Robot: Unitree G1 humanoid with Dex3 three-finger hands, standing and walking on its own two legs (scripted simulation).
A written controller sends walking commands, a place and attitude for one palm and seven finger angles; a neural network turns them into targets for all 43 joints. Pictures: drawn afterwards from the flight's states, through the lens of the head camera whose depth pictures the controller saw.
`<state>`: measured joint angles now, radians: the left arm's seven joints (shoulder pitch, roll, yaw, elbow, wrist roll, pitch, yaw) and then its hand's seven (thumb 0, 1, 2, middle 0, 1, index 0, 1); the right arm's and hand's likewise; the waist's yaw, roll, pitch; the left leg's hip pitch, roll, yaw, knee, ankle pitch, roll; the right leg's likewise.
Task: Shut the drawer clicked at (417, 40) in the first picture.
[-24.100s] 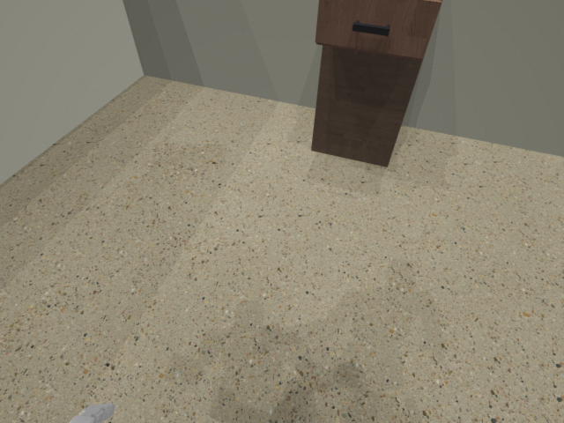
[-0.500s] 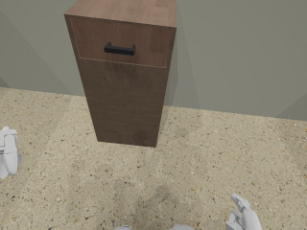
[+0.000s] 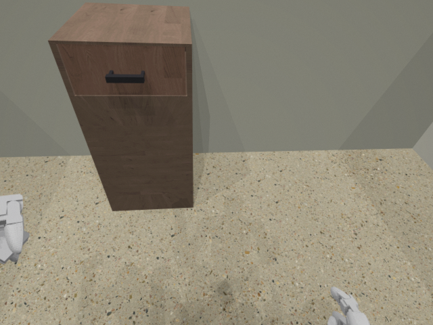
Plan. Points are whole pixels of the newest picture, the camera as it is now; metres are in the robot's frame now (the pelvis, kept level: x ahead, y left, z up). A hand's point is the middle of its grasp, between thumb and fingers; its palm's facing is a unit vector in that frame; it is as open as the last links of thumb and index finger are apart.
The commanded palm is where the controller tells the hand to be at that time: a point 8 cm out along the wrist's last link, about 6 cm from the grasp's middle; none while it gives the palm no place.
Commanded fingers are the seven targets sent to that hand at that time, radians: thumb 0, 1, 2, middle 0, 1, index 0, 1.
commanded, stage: stop stepping back and stand still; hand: left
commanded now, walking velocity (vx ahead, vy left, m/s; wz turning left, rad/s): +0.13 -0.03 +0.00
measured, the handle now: (126, 75) +0.87 +0.31 +0.05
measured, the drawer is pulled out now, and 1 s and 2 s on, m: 0.00 0.00 0.00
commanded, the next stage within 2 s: let the arm hang, fingers relaxed in 1.50 s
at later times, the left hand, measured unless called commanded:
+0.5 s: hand (25, 297) +0.12 +0.21 +0.18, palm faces +0.39 -0.80 -0.46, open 3.3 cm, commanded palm +0.07 +0.26 +0.18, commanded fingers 0.00 0.90 0.90 -1.40 -1.60 -1.40 -1.60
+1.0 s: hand out of the picture +0.13 +0.26 +0.17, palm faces +0.40 -0.79 -0.47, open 3.2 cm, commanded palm +0.08 +0.29 +0.18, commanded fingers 0.00 0.90 0.90 -1.40 -1.60 -1.40 -1.60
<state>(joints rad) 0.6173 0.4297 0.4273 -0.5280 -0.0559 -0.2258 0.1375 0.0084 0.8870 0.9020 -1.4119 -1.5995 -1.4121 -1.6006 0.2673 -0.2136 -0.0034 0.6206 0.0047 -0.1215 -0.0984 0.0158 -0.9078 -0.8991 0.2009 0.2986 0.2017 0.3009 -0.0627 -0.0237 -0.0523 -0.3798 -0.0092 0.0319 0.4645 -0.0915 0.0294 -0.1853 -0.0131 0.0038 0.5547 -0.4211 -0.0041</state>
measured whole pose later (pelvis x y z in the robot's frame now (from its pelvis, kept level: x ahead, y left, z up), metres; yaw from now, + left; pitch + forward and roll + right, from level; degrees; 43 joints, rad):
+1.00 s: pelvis -0.04 +0.01 +0.01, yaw +2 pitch -1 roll +0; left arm 0.63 0.38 0.36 -0.54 -0.03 -0.23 0.14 0.01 0.89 0.90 -1.41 -1.60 -1.41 -1.60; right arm 0.18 -0.18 0.02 0.58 0.00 -0.11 -0.07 0.01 -0.91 -0.90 0.20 0.30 0.20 0.30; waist -0.01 0.01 0.00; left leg -0.24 0.03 0.08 0.50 -0.25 0.01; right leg -0.24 0.00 -0.06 0.48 -0.23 -0.02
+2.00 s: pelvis -0.07 +0.01 +0.00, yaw +3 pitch -1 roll +0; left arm 0.27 0.25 -0.01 0.93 0.02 0.03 0.01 0.01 0.90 0.90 -0.92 -1.12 -0.92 -1.10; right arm 0.24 -0.27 -0.01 0.98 -0.03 0.03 0.01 0.01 -0.91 -0.90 0.20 0.30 0.20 0.30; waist -0.01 -0.02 0.08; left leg -0.28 0.02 0.05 0.51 -0.21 0.02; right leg -0.27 -0.02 -0.08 0.49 -0.21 -0.02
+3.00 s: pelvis -0.03 +0.00 +0.02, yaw +2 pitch -2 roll +0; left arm 0.13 0.29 0.02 1.15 0.01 -0.01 0.01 0.00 0.91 0.90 -0.21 -0.30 -0.21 -0.30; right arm 0.15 -0.30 -0.02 1.13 -0.02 0.01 -0.01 0.01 -0.91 -0.90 0.20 0.30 0.20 0.30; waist -0.01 0.02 0.06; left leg -0.12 0.04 0.07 0.33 -0.18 -0.01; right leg -0.13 0.01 -0.07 0.33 -0.18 -0.04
